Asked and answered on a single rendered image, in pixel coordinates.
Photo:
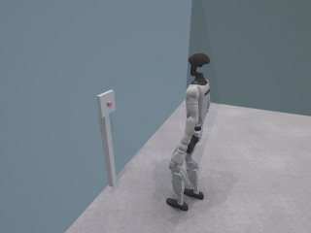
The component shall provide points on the panel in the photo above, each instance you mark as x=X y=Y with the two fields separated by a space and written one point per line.
x=105 y=127

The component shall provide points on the right robot thigh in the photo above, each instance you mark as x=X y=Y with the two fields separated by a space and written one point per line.
x=191 y=162

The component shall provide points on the left robot upper arm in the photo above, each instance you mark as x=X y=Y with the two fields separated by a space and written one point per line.
x=192 y=95

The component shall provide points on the right robot upper arm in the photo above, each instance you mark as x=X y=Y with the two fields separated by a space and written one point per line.
x=209 y=101

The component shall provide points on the left robot hand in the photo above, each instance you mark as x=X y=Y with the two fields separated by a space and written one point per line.
x=178 y=158

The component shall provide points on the humanoid robot head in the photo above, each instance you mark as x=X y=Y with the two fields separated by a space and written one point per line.
x=198 y=60

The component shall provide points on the robot left forearm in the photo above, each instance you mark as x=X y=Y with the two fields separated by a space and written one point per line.
x=189 y=131

